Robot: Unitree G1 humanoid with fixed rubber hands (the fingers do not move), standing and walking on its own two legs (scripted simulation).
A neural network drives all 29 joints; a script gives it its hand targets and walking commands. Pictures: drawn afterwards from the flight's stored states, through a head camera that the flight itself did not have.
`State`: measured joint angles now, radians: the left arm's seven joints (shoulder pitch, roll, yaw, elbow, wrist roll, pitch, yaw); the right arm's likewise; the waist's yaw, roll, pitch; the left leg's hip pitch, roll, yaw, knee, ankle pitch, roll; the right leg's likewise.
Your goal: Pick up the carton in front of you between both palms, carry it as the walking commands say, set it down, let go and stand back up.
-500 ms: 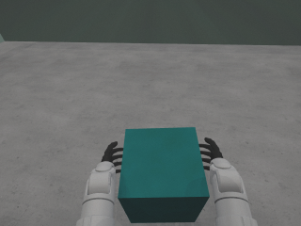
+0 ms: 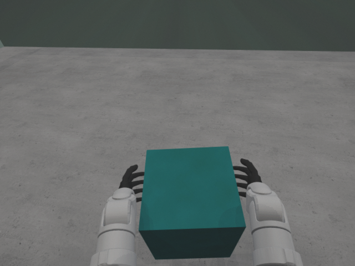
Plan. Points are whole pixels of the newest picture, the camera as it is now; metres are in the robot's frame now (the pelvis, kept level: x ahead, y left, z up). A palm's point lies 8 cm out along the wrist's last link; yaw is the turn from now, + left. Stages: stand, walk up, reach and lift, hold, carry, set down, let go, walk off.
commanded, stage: set down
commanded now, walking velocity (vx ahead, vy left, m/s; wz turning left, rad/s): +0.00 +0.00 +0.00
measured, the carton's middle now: (189, 205) +0.32 +0.00 -0.05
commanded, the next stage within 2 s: none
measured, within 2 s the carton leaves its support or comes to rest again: neither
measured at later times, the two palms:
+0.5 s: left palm (150, 212) +0.36 +0.12 -0.15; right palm (246, 215) +0.33 -0.17 -0.14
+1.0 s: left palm (160, 214) +0.42 +0.11 -0.28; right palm (241, 226) +0.36 -0.18 -0.28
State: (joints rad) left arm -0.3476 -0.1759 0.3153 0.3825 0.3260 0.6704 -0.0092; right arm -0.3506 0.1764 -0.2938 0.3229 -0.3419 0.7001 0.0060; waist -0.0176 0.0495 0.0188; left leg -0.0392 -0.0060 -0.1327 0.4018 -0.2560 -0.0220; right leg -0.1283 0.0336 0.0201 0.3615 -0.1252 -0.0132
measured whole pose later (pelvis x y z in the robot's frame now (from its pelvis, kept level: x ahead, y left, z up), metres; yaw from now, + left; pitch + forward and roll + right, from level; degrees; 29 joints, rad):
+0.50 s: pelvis -0.03 +0.03 -0.06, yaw -1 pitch +26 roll +1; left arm -0.58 -0.17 0.36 0.55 0.25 0.17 0.09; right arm -0.57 0.15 -0.46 0.45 -0.30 0.19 0.01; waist -0.07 0.05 0.04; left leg -0.97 -0.09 -0.08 0.87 -0.36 0.00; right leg -1.06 0.01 0.10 0.81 -0.21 0.04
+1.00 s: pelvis -0.07 +0.01 -0.20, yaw +1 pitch +44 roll +2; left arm -0.97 0.00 0.42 0.76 0.26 0.27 0.02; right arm -0.84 0.17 -0.55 0.47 -0.30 0.30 -0.10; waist -0.07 0.06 -0.18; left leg -1.71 -0.12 -0.09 1.46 -0.52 -0.05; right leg -1.81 0.07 0.10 1.38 -0.35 0.04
